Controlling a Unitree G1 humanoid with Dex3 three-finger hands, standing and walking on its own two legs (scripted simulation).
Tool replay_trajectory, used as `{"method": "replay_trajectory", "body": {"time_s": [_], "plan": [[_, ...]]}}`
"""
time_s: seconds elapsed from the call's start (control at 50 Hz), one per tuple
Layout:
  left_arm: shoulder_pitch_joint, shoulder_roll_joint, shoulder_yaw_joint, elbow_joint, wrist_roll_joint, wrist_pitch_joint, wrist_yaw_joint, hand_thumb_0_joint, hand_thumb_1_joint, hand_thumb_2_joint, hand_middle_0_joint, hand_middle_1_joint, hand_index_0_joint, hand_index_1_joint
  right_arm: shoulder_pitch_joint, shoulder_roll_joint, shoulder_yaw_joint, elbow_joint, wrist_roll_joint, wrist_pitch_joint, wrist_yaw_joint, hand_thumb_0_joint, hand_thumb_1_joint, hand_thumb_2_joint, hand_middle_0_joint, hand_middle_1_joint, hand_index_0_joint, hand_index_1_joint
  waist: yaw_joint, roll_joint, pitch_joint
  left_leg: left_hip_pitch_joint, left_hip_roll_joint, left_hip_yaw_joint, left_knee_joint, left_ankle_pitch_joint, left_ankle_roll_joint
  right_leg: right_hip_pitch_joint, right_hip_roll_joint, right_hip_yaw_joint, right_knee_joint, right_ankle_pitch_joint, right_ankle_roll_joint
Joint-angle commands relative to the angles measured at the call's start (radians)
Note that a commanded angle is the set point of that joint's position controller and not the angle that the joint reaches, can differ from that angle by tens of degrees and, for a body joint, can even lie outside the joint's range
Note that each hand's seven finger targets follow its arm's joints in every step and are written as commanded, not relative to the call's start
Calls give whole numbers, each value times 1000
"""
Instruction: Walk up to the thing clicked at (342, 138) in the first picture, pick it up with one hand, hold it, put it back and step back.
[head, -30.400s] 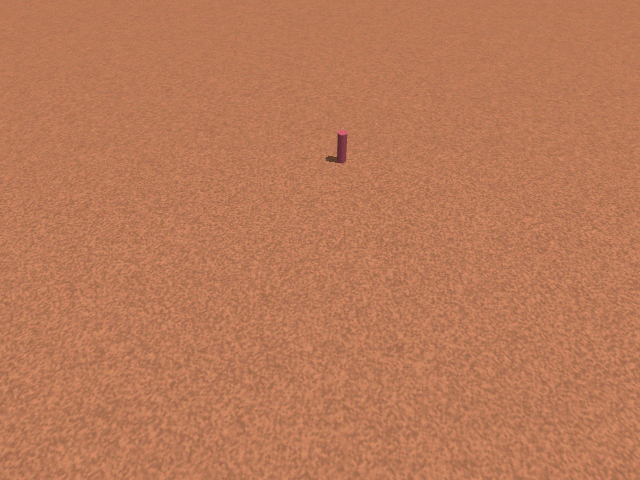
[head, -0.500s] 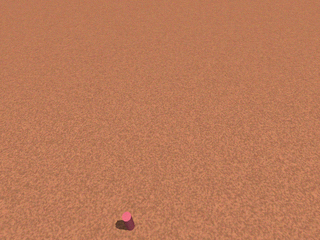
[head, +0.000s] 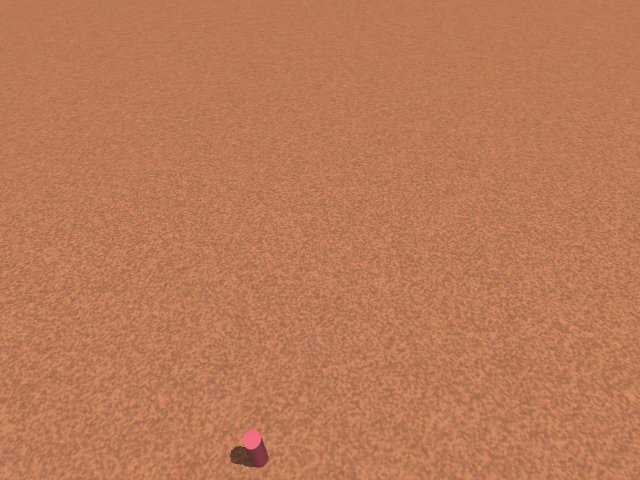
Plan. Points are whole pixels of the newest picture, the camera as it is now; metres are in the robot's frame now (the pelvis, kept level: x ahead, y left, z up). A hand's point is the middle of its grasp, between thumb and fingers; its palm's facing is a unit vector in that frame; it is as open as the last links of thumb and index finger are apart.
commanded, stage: stand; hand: left
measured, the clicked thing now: (256, 449) +0.38 +0.21 -0.70
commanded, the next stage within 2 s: step back in 0.32 s
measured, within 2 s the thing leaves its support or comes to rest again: neither
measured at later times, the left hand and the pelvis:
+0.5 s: hand out of the picture +0.06 +0.27 -0.17, palm faces +0.01 -0.93 -0.37, open 7.4 cm; pelvis -0.03 +0.01 -0.01, yaw +0 degrees
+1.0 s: hand out of the picture +0.03 +0.30 -0.18, palm faces -0.08 -0.92 -0.38, open 7.4 cm; pelvis -0.10 +0.05 -0.03, yaw -3 degrees
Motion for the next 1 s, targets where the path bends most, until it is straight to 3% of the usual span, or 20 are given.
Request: {"method": "replay_trajectory", "body": {"time_s": [0.0,0.28,0.3,0.36,0.42,0.44,0.5,0.52,0.54,0.56,0.58,0.62,0.64,0.68,0.74,0.84,0.88,0.94,0.96,0.98], "plan": [[-31,207,34,-51,-2,-16,17,0,900,900,-200,-300,-200,-300,-37,-205,-42,-51,-1,-24,-13,0,-900,-900,200,300,200,300,-3,3,-51,5,106,-75,-49,166,32,-14,-99,80,-49,112,-25],[-17,214,33,-60,-5,-19,16,0,900,900,-200,-300,-200,-300,-30,-206,-42,-50,-1,-22,-10,0,-900,-900,200,300,200,300,-5,-6,-53,-2,102,-73,-48,150,34,-9,-104,86,-53,115,-29],[-13,287,88,-84,-25,-9,19,0,900,900,-200,-300,-200,-300,-61,-254,-62,-82,2,-2,-2,0,-900,-900,200,300,200,300,-5,-13,74,-103,75,-72,69,274,68,-78,-90,102,30,260,-41],[10,290,105,-138,-27,-2,26,0,900,900,-200,-300,-200,-300,-9,-217,-68,-125,17,14,1,0,-900,-900,200,300,200,300,-14,-62,-47,-90,22,-16,253,260,69,-58,-159,148,58,389,-128],[-90,307,115,-229,-2,8,29,0,900,900,-200,-300,-200,-300,39,-215,-91,-164,9,46,8,0,-900,-900,200,300,200,300,-34,-181,-81,-135,-60,-13,552,-275,75,-160,-320,258,50,384,-265],[-116,311,117,-252,7,10,31,0,900,900,-200,-300,-200,-300,70,-220,-97,-177,7,55,10,0,-900,-900,200,300,200,300,-48,-200,-63,-145,-39,-51,621,-346,85,-217,-350,268,63,374,-283],[-169,293,106,-299,13,13,37,0,900,900,-200,-300,-200,-300,124,-219,-103,-201,16,50,14,0,-900,-900,200,300,200,300,-71,-197,-56,-175,-7,-49,489,-272,93,-189,-284,194,177,394,-218],[-158,282,100,-307,10,19,37,0,900,900,-200,-300,-200,-300,140,-218,-105,-205,10,40,13,0,-900,-900,200,300,200,300,-69,-168,-80,-172,-1,-24,303,-145,90,-121,-235,159,261,364,-166],[-133,265,94,-309,-1,30,31,0,900,900,-200,-300,-200,-300,130,-232,-110,-206,0,27,9,0,-900,-900,200,300,200,300,-54,-41,-72,-152,21,-33,144,207,78,-121,-145,92,377,287,-118],[-91,215,89,-321,-17,42,30,0,900,900,-200,-300,-200,-300,104,-286,-128,-224,-24,20,4,0,-900,-900,200,300,200,300,-25,130,-68,-80,141,-234,104,489,115,-239,4,59,539,90,-63],[-58,182,84,-328,-20,52,36,0,900,900,-200,-300,-200,-300,110,-344,-137,-245,-28,11,2,0,-900,-900,200,300,200,300,-19,202,-72,17,249,-386,86,696,186,-399,127,134,640,-417,-55],[-71,202,88,-321,-13,59,52,0,900,900,-200,-300,-200,-300,93,-359,-140,-269,-13,10,-7,0,-900,-900,200,300,200,300,-50,165,-130,4,304,-431,95,676,236,-402,149,281,820,-475,-60],[-46,212,87,-320,-14,60,56,0,900,900,-200,-300,-200,-300,38,-337,-138,-285,-12,11,-18,0,-900,-900,200,300,200,300,-21,145,-134,28,279,-362,125,633,245,-436,134,291,868,-423,-61],[9,226,88,-306,-23,58,53,0,900,900,-200,-300,-200,-300,-7,-286,-125,-316,-19,12,-30,0,-900,-900,200,300,200,300,15,152,-111,41,216,-248,172,601,236,-455,121,272,900,-327,-48],[-4,230,97,-327,-12,52,45,0,900,900,-200,-300,-200,-300,58,-263,-125,-328,-15,11,-35,0,-900,-900,200,300,200,300,-28,120,-92,84,217,-240,181,605,264,-441,117,232,838,-327,-12],[-9,214,104,-368,-6,35,34,0,900,900,-200,-300,-200,-300,99,-274,-127,-347,-7,14,-36,0,-900,-900,200,300,200,300,-59,124,-116,145,224,-229,229,588,268,-393,74,159,552,-292,-12],[23,208,108,-359,-2,30,29,0,900,900,-200,-300,-200,-300,72,-285,-125,-361,-5,21,-31,0,-900,-900,200,300,200,300,-47,130,-125,63,202,-211,244,481,245,-289,66,112,397,-239,-30],[112,213,115,-325,14,18,28,0,900,900,-200,-300,-200,-300,21,-265,-112,-373,11,29,-24,0,-900,-900,200,300,200,300,5,79,-120,-180,159,-174,290,209,161,-41,41,127,161,63,-76],[119,283,130,-338,25,11,27,0,900,900,-200,-300,-200,-300,25,-240,-103,-384,19,29,-21,0,-900,-900,200,300,200,300,2,-81,-118,-334,73,-131,393,8,106,14,-106,344,140,164,-141],[72,371,146,-355,7,14,22,0,900,900,-200,-300,-200,-300,-13,-216,-101,-389,22,34,-25,0,-900,-900,200,300,200,300,25,-278,-64,-333,-116,-13,627,-310,50,-135,-312,574,47,279,-322]]}}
